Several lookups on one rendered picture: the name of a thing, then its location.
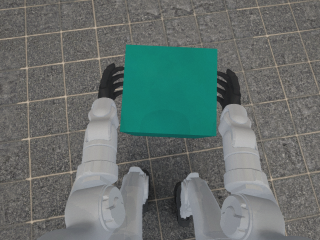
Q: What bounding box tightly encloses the robot right upper arm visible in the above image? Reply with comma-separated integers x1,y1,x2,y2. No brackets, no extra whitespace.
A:
220,193,312,240

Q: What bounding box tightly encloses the left robot hand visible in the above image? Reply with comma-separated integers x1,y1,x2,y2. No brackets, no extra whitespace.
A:
97,63,125,101

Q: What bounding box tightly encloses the robot left shin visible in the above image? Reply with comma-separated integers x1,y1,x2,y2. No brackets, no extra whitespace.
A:
122,166,147,204

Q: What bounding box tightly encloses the right robot foot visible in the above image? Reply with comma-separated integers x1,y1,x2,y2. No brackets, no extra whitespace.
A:
174,181,190,227

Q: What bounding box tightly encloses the right robot hand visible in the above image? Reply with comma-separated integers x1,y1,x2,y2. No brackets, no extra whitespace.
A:
217,69,241,111

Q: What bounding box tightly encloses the carton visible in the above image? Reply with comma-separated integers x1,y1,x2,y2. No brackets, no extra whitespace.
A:
120,44,218,139

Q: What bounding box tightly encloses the robot left upper arm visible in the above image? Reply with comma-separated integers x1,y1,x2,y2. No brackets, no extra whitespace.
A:
37,184,126,240

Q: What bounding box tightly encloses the robot left forearm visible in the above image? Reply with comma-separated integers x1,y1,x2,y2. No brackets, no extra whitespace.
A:
64,97,119,226

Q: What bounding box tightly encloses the robot right forearm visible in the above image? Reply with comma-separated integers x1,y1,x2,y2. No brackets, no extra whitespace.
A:
218,104,285,224

